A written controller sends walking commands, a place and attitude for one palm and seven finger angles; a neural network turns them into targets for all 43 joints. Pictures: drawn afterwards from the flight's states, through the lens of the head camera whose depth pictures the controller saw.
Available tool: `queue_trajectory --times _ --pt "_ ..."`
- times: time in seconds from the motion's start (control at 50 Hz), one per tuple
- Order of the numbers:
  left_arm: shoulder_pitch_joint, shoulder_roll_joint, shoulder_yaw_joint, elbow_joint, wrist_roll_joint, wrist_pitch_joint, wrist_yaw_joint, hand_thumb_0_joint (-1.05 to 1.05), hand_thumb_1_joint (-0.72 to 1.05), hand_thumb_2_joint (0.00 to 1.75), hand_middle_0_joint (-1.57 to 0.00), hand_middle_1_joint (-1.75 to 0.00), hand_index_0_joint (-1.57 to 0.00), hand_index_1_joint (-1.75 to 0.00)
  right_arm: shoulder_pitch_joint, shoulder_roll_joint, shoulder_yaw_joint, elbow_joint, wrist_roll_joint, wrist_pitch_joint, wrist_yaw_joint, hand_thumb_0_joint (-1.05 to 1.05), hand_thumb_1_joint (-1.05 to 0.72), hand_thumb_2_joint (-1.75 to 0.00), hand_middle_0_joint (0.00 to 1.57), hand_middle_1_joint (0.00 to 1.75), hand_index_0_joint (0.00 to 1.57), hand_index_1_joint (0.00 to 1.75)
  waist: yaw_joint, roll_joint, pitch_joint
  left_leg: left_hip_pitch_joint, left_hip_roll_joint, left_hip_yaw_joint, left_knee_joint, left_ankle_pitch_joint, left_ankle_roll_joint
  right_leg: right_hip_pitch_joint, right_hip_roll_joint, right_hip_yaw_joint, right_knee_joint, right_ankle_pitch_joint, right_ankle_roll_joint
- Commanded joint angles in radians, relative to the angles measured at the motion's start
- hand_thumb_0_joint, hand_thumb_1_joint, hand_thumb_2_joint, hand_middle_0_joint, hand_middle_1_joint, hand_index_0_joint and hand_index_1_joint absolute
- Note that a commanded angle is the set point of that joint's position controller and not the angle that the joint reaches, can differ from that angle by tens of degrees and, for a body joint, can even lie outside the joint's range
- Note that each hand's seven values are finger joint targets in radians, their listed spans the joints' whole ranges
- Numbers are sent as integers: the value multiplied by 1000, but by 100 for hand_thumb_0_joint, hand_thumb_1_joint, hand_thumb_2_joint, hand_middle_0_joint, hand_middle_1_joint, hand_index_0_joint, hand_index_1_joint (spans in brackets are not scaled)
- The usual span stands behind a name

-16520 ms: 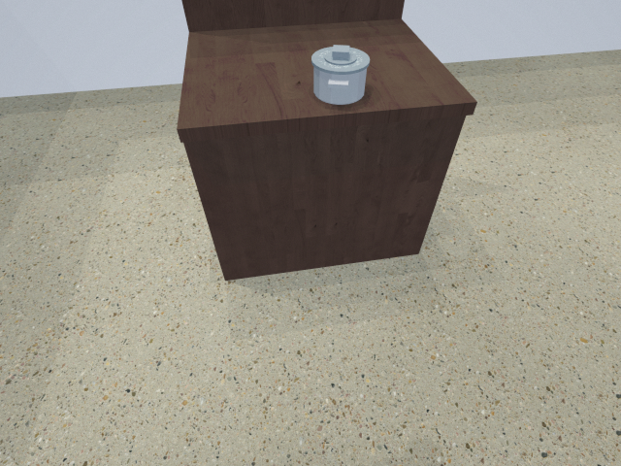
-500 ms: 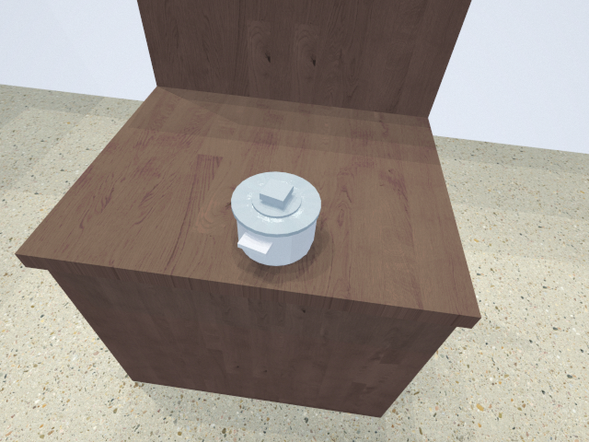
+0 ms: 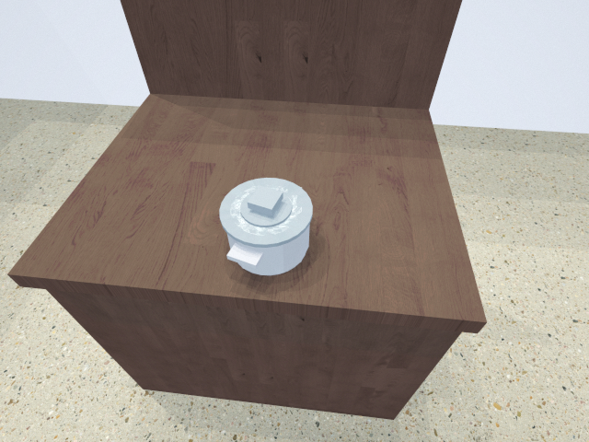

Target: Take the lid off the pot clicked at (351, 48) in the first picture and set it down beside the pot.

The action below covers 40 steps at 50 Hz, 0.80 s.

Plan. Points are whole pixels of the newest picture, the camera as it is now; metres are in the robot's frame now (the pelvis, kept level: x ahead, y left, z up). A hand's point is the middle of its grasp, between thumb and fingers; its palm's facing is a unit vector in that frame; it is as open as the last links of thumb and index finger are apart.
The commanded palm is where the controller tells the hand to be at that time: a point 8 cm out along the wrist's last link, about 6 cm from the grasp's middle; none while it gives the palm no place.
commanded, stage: come to a stop and stand still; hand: left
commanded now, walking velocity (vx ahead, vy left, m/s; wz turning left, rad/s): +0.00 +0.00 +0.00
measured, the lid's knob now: (265, 200) +0.47 +0.08 +0.06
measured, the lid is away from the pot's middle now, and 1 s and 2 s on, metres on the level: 0.00 0.00 0.00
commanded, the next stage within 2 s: look again from close up in 0.46 s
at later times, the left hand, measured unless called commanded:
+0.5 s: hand out of the picture +0.02 +0.16 -0.17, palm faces +0.01 -0.98 -0.19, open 7.3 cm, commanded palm none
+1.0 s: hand out of the picture +0.00 +0.16 -0.18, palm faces +0.02 -0.99 -0.16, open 7.4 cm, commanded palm none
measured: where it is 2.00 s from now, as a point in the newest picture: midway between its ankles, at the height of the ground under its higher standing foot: outside the picture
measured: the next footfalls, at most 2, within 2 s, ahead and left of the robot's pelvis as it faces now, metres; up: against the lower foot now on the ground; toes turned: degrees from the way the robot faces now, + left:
none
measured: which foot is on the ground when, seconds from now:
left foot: down 0.00-1.00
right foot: down 0.00-1.00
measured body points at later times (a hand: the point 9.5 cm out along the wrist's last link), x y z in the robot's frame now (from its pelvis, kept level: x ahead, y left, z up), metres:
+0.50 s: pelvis +0.01 -0.01 +0.00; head +0.03 +0.00 +0.45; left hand +0.02 +0.21 -0.16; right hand +0.03 -0.24 -0.15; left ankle -0.02 +0.09 -0.74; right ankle +0.00 -0.14 -0.74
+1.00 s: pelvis +0.01 +0.00 +0.00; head +0.03 +0.01 +0.45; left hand +0.00 +0.22 -0.16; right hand +0.01 -0.22 -0.15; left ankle -0.02 +0.09 -0.74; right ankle +0.00 -0.14 -0.74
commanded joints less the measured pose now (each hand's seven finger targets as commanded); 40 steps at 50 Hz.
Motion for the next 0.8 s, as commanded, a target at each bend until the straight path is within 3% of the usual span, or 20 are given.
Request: queue_trajectory --times 0.0,0.06,0.14,0.26,0.5,0.78 --pt "47 121 26 -41 1 -11 6 0 90 90 -20 -30 -20 -30 31 -77 -10 -33 -2 -17 -7 0 -90 -90 20 30 20 30 0 -30 35 -6 113 -113 -96 218 -4 -8 -69 77 -82 195 -69" --pt "44 126 28 -41 0 -11 5 0 90 90 -20 -30 -20 -30 30 -70 -11 -22 -2 -17 -9 0 -90 -90 20 30 20 30 3 -41 26 5 117 -109 -98 223 -5 7 -68 70 -90 210 -69" --pt "37 123 27 -36 -1 -11 7 0 90 90 -20 -30 -20 -30 33 -69 -9 -6 -2 -17 -12 0 -90 -90 20 30 20 30 1 1 13 23 120 -104 -94 273 -12 26 -73 75 -85 263 -71" --pt "35 125 27 -31 -2 -10 5 0 90 90 -20 -30 -20 -30 33 -61 -11 11 -1 -15 -13 0 -90 -90 20 30 20 30 5 -44 26 20 124 -102 -97 261 -13 40 -74 67 -102 278 -72" --pt "42 115 25 -18 -3 -10 6 0 90 90 -20 -30 -20 -30 40 -54 -11 42 1 -14 -15 0 -90 -90 20 30 20 30 3 -13 26 42 126 -101 -107 282 -17 52 -77 69 -116 288 -70" --pt "56 95 22 0 -2 -3 6 0 90 90 -20 -30 -20 -30 56 -45 -11 62 3 -16 -16 0 -90 -90 20 30 20 30 9 -14 64 25 129 -109 -133 250 -8 46 -71 53 -137 202 -62"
